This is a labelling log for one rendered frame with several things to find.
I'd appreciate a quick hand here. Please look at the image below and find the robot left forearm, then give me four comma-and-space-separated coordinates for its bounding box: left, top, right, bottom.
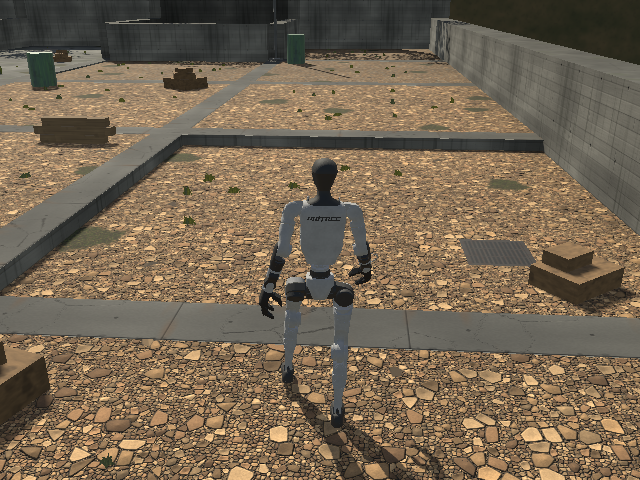
262, 242, 285, 293

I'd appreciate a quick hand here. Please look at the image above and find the right robot upper arm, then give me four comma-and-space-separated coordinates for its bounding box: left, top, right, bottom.
343, 202, 368, 256

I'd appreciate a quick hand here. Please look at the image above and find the left robot hand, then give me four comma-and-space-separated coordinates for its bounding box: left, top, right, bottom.
259, 289, 282, 319

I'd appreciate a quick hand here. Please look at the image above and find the right robot hand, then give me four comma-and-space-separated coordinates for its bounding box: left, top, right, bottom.
348, 267, 372, 285

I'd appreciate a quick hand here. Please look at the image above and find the robot shin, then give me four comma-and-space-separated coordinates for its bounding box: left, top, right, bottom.
283, 310, 298, 370
332, 345, 348, 414

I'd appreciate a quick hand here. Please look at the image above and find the robot right forearm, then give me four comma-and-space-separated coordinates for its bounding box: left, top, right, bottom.
357, 241, 372, 273

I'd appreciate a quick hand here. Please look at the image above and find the right robot shin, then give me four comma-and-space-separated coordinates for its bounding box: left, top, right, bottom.
332, 345, 348, 414

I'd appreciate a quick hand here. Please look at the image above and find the left robot upper arm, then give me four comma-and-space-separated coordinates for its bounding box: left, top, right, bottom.
276, 201, 303, 258

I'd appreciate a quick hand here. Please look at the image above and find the left robot shin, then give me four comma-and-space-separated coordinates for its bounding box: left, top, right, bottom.
283, 310, 298, 370

